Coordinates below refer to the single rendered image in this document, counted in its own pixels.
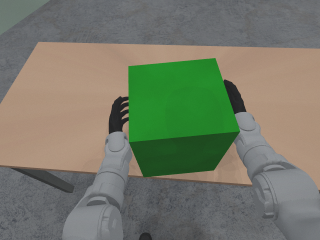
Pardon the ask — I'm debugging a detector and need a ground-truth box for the left robot hand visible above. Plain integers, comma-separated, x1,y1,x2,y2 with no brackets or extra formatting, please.
108,96,129,134

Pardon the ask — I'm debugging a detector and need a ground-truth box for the right robot forearm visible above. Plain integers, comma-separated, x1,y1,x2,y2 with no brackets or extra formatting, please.
233,112,320,200

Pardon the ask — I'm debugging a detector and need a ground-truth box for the robot right upper arm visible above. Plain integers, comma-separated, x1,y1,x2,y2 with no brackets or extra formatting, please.
252,168,320,240

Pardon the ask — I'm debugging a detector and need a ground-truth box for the table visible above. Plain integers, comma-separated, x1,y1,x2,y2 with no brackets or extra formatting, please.
0,42,320,194

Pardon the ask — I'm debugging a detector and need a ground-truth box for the right robot hand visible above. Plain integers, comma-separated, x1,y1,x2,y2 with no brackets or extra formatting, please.
223,79,247,114

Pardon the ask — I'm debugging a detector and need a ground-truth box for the carton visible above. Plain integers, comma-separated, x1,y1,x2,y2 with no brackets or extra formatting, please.
128,58,240,178

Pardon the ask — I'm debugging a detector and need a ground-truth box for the robot left upper arm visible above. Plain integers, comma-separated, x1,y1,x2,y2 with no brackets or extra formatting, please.
63,204,124,240

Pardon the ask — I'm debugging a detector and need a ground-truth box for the left robot forearm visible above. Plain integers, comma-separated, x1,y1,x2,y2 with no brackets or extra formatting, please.
62,131,133,240

